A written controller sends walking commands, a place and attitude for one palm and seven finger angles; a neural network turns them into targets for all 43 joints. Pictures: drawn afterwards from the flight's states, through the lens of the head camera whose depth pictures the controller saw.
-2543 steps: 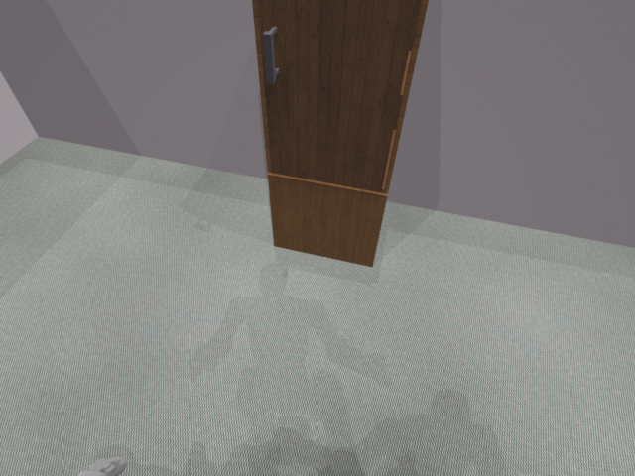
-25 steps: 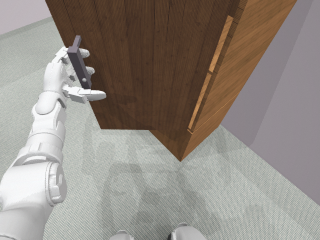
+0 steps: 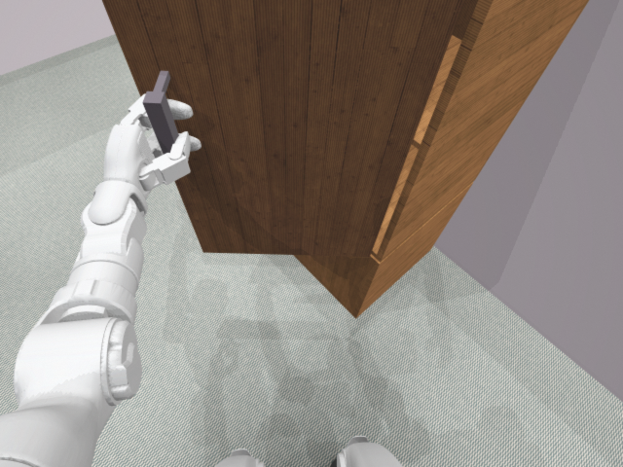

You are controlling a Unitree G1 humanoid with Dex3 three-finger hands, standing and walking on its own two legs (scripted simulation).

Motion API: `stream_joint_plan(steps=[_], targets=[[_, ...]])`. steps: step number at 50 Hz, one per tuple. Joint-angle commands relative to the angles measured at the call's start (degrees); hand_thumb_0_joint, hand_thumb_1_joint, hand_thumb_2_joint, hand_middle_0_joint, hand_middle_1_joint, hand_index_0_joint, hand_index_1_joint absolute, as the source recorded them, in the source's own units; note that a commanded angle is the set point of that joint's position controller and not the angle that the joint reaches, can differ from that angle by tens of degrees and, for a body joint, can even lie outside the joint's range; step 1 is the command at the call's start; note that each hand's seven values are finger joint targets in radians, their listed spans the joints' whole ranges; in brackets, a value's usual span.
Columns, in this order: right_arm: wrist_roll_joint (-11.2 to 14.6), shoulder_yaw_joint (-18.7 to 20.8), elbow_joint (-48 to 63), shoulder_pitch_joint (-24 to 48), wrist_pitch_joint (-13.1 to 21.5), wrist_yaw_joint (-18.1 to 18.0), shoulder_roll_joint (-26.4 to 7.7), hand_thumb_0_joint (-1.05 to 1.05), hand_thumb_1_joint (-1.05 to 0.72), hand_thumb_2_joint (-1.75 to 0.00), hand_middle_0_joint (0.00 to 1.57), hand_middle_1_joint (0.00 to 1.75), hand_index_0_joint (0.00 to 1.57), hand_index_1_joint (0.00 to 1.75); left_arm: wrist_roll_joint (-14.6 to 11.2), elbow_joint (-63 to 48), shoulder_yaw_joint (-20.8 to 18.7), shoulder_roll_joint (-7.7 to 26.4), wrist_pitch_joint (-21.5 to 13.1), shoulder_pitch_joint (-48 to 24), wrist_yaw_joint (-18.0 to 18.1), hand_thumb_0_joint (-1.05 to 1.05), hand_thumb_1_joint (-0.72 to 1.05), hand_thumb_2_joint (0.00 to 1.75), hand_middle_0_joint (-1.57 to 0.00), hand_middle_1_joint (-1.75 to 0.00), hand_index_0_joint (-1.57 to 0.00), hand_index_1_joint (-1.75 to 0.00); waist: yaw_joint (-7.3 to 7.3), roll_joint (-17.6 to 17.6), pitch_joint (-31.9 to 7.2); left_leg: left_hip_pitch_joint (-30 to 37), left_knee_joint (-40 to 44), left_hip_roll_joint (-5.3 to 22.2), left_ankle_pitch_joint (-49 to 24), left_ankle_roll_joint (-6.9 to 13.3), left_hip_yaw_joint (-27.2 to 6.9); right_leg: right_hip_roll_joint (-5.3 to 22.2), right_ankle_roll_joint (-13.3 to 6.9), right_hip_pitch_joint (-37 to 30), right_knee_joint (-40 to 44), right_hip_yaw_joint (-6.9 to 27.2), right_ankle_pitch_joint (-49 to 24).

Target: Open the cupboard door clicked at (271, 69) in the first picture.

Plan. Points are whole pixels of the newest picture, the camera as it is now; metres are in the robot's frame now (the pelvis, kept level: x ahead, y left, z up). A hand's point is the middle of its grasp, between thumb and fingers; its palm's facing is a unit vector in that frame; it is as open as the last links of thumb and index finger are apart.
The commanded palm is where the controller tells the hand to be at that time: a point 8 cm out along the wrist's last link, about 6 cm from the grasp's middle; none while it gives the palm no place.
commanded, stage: pull the door open along its arc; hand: left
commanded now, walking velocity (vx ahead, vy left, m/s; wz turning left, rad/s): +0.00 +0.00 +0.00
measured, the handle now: (171, 125) +0.54 +0.16 +0.10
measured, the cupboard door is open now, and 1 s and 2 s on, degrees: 48 86 86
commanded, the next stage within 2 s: open thumb and fingers to let go in 1.06 s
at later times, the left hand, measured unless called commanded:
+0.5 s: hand (183, 202) +0.41 +0.13 +0.10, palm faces -0.09 -1.00 +0.00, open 6.0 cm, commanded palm +0.36 +0.19 +0.10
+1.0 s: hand (258, 304) +0.28 +0.04 +0.11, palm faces +0.31 -0.95 +0.02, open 6.3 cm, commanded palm +0.21 +0.10 +0.10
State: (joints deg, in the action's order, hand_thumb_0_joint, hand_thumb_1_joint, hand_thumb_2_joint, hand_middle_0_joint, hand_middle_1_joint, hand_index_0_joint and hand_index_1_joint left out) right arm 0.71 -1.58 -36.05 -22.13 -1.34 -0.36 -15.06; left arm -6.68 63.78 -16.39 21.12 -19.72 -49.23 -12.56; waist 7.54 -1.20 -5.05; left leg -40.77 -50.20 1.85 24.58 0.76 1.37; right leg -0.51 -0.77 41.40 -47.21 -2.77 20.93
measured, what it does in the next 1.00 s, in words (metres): stands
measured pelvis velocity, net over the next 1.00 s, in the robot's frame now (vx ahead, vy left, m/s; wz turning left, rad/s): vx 0.03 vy -0.04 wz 0.02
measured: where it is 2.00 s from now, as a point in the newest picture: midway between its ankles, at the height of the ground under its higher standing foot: outside the picture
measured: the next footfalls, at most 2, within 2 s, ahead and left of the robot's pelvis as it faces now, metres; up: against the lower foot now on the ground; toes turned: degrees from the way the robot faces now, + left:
none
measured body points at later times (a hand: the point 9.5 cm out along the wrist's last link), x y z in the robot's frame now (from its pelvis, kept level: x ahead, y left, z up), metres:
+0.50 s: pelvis +0.02 -0.01 +0.01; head +0.06 -0.02 +0.46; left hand +0.41 +0.19 +0.10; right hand +0.08 -0.27 -0.10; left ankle -0.01 +0.11 -0.70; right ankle +0.02 -0.11 -0.70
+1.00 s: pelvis +0.03 -0.04 +0.02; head +0.02 -0.06 +0.47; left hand +0.26 +0.09 +0.11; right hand +0.23 -0.23 -0.06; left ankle -0.01 +0.11 -0.70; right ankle +0.02 -0.12 -0.70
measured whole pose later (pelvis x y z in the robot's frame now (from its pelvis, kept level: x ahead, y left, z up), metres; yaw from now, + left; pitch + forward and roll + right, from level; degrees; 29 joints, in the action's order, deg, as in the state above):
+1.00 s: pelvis +0.03 -0.04 +0.02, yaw +1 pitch +4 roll +1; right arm -2.3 -2.6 -26.9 -9.5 -6.2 1.3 -9.3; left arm 1.4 -10.3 13.2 -4.0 -1.0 17.2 24.5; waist 0.4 -2.2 -5.4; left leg -20.9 -41.0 2.6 23.8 -2.3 0.1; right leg -1.6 -3.6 23.0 -42.0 -4.0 23.0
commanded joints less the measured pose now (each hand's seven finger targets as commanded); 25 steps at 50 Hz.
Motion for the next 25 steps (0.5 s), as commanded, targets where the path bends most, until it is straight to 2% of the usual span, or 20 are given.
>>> stream_joint_plan(steps=[1, 2, 4, 5, 8, 11, 13, 15, 17, 18, 20, 22, 23, 24, 25], targets=[[0.04, 3.59, 4.09, -6.85, 1.36, -0.81, -9.35, 0.00, -0.90, -0.90, 0.20, 0.30, 0.20, 0.30, -0.73, -13.40, -2.07, 12.76, -4.30, -26.48, 0.63, 0.00, 0.90, 0.90, -0.40, -1.35, -0.40, -1.35, 0.22, -3.88, -24.34, 15.15, 5.31, -1.54, -21.66, 0.34, -2.63, -1.70, -0.60, -10.32, 3.99, 0.85, -19.63], [0.05, 3.61, 4.05, -7.28, 1.39, -0.83, -9.33, 0.00, -0.90, -0.90, 0.20, 0.30, 0.20, 0.30, -0.71, -13.54, -1.54, 12.30, -4.53, -27.43, 0.68, 0.00, 0.90, 0.90, -0.40, -1.35, -0.40, -1.35, 0.90, -3.18, -24.06, 15.32, 5.00, -1.56, -22.20, 0.55, -2.74, -1.79, -0.59, -10.02, 3.94, 0.80, -19.97], [0.11, 3.59, 3.82, -7.03, 1.29, -0.91, -9.59, 0.00, -0.90, -0.90, 0.20, 0.30, 0.20, 0.30, -0.53, -12.23, -2.54, 14.05, -4.24, -27.54, 0.63, 0.00, 0.90, 0.90, -0.40, -1.35, -0.40, -1.35, 0.95, -1.78, -22.61, 12.76, 5.16, -1.62, -18.99, 0.66, -2.36, -1.73, -0.33, -10.52, 4.42, 1.29, -18.72], [0.18, 3.57, 4.18, -6.81, 1.33, -0.83, -9.34, 0.00, -0.90, -0.90, 0.20, 0.30, 0.20, 0.30, -0.51, -12.15, -0.92, 11.79, -4.10, -26.67, 0.47, 0.00, 0.90, 0.90, -0.40, -1.35, -0.40, -1.35, 0.94, -2.04, -22.27, 12.60, 5.57, -1.77, -18.04, 0.63, -2.31, -1.73, -0.44, -10.54, 4.56, 1.12, -18.05], [0.14, 3.75, 5.00, -6.53, 1.46, -0.75, -9.44, 0.00, -0.90, -0.90, 0.20, 0.30, 0.20, 0.30, -1.01, -14.66, -2.38, 12.75, -4.50, -22.43, 0.05, 0.00, 0.90, 0.90, -0.40, -1.35, -0.40, -1.35, -0.80, -3.29, -26.19, 14.26, 5.45, -1.84, -20.48, 0.60, -2.02, -1.62, -0.64, -12.93, 4.04, 1.29, -20.32], [0.35, 3.86, 6.03, -5.90, 1.21, -0.58, -9.11, 0.00, -0.90, -0.90, 0.20, 0.30, 0.20, 0.30, -1.74, -17.57, -1.86, 11.63, -4.03, -17.84, -0.55, 0.00, 0.90, 0.90, -0.40, -1.35, -0.40, -1.35, -1.76, -1.66, -26.92, 13.71, 5.71, -1.85, -22.00, 0.72, -1.31, -1.69, -0.58, -16.02, 4.25, 1.45, -23.14], [0.60, 3.92, 6.93, -5.22, 1.16, -0.53, -9.01, 0.00, -0.90, -0.90, 0.20, 0.30, 0.20, 0.30, -2.58, -20.69, -2.52, 11.78, -3.83, -13.98, -0.77, 0.00, 0.90, 0.90, -0.40, -1.35, -0.40, -1.35, -2.71, -1.76, -27.56, 13.87, 5.97, -1.90, -23.39, 0.84, -0.86, -1.69, -0.62, -18.01, 4.36, 1.59, -25.20], [0.92, 4.04, 7.94, -4.21, 1.03, -0.47, -8.72, 0.00, -0.90, -0.90, 0.20, 0.30, 0.20, 0.30, -3.22, -23.33, -2.05, 10.67, -3.23, -9.12, -1.03, 0.00, 0.90, 0.90, -0.40, -1.35, -0.40, -1.35, -3.51, -0.40, -26.20, 12.89, 6.77, -1.97, -22.46, 0.98, -0.18, -1.63, -0.63, -20.01, 4.96, 1.72, -25.82], [1.23, 3.99, 9.25, -3.10, 1.18, -0.40, -8.36, 0.00, -0.90, -0.90, 0.20, 0.30, 0.20, 0.30, -4.25, -27.95, -1.58, 9.51, -2.96, -4.02, -1.27, 0.00, 0.90, 0.90, -0.40, -1.35, -0.40, -1.35, -4.48, -1.51, -26.13, 13.59, 7.26, -2.17, -24.12, 1.19, 0.31, -1.58, -0.87, -22.19, 5.11, 1.73, -27.68], [1.36, 4.04, 9.49, -2.44, 1.24, -0.31, -8.26, 0.00, -0.90, -0.90, 0.20, 0.30, 0.20, 0.30, -4.60, -29.25, -2.11, 9.48, -2.49, -0.21, -1.17, 0.00, 0.90, 0.90, -0.40, -1.35, -0.40, -1.35, -5.08, -0.10, -24.80, 13.05, 7.67, -2.03, -23.91, 1.16, 0.51, -1.47, -0.76, -22.83, 5.35, 1.73, -28.34], [1.63, 3.97, 10.86, -0.87, 1.46, 0.00, -7.76, 0.00, -0.90, -0.90, 0.20, 0.30, 0.20, 0.30, -5.68, -33.58, -0.62, 6.59, -1.46, 7.32, -1.30, 0.00, 0.90, 0.90, -0.40, -1.35, -0.40, -1.35, -5.86, 1.80, -23.07, 12.16, 8.72, -2.18, -22.89, 1.34, 1.18, -1.24, -0.55, -24.93, 6.17, 1.80, -29.25], [1.91, 4.10, 12.27, 0.78, 1.98, 0.15, -7.43, 0.00, -0.90, -0.90, 0.20, 0.30, 0.20, 0.30, -6.73, -40.89, 0.38, 5.10, -1.20, 13.79, -1.44, 0.00, 0.90, 0.90, -0.40, -1.35, -0.40, -1.35, -6.94, 1.43, -22.95, 13.18, 9.28, -2.22, -24.94, 1.46, 1.51, -0.93, -0.76, -27.16, 6.14, 1.78, -31.20], [1.95, 4.14, 12.69, 1.66, 2.29, 0.32, -7.03, 0.00, -0.90, -0.90, 0.20, 0.30, 0.20, 0.30, -7.03, -44.06, 0.30, 4.43, -0.89, 18.34, -1.27, 0.00, 0.90, 0.90, -0.40, -1.35, -0.40, -1.35, -7.82, 0.14, -22.87, 14.04, 9.59, -2.18, -26.31, 1.35, 1.77, -0.64, -0.67, -27.73, 6.07, 1.94, -33.03], [2.05, 4.09, 13.31, 2.54, 2.61, 0.51, -6.61, 0.00, -0.90, -0.90, 0.20, 0.30, 0.20, 0.30, -7.13, -48.42, 1.53, 2.90, -0.55, 22.47, -1.16, 0.00, 0.90, 0.90, -0.40, -1.35, -0.40, -1.35, -8.06, -0.81, -22.55, 15.17, 9.79, -2.04, -28.07, 1.31, 1.77, -0.49, -0.59, -27.56, 6.02, 1.78, -33.87], [2.05, 4.01, 13.83, 3.34, 2.86, 0.68, -6.24, 0.00, -0.90, -0.90, 0.20, 0.30, 0.20, 0.30, -7.55, -51.49, 2.71, 1.12, -0.06, 26.66, -0.91, 0.00, 0.90, 0.90, -0.40, -1.35, -0.40, -1.35, -8.36, 0.41, -21.60, 15.92, 10.17, -2.00, -28.41, 1.25, 1.79, -0.48, -0.46, -27.89, 6.35, 1.49, -34.32]])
